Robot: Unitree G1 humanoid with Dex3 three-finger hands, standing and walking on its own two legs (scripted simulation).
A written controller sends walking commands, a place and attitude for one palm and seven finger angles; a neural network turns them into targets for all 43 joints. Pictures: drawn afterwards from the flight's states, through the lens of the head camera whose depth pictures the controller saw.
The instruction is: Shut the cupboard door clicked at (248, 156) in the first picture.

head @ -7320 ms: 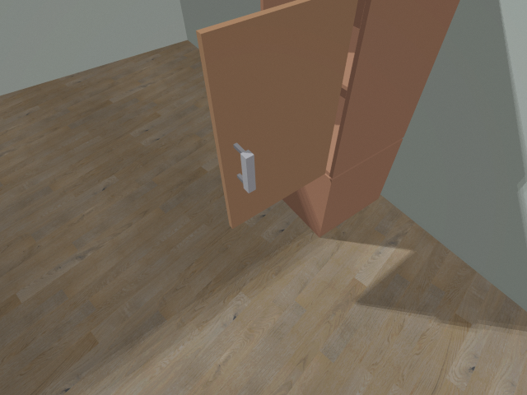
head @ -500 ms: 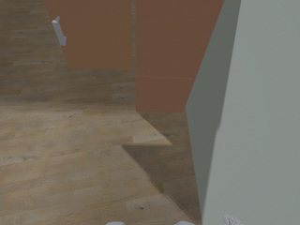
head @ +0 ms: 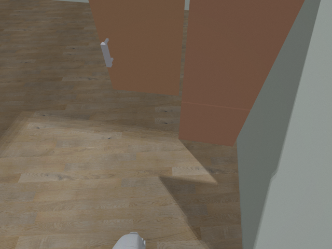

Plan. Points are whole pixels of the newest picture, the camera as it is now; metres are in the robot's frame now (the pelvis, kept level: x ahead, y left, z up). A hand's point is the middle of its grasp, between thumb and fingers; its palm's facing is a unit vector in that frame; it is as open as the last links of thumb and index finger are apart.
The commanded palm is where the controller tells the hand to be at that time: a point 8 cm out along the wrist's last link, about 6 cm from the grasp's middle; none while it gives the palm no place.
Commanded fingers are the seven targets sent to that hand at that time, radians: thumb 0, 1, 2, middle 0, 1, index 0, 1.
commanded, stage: take the last steps up to it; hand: left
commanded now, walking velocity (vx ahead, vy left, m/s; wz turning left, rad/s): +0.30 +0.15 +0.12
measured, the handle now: (108, 52) +0.94 +0.37 -0.08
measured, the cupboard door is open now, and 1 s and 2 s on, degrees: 91 91 91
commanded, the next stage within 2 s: come to a stop and stand still in 0.96 s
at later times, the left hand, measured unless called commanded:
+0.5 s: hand (99, 186) +0.30 +0.24 -0.16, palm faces +0.00 -0.97 -0.24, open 7.4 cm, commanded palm none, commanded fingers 0.00 0.90 0.90 -0.20 -0.30 -0.20 -0.30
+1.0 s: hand (80, 189) +0.30 +0.32 -0.19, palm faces +0.10 -0.98 -0.18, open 7.4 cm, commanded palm none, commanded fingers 0.00 0.90 0.90 -0.20 -0.30 -0.20 -0.30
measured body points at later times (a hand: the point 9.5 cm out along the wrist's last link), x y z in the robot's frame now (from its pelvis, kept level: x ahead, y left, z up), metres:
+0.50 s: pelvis +0.18 +0.06 -0.02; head +0.20 +0.03 +0.43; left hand +0.30 +0.30 -0.14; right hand +0.14 -0.17 -0.19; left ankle +0.10 +0.15 -0.74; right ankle +0.24 -0.03 -0.75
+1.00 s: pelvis +0.37 +0.15 -0.02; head +0.40 +0.16 +0.43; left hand +0.30 +0.37 -0.18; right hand +0.48 -0.08 -0.16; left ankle +0.42 +0.25 -0.74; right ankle +0.26 +0.01 -0.69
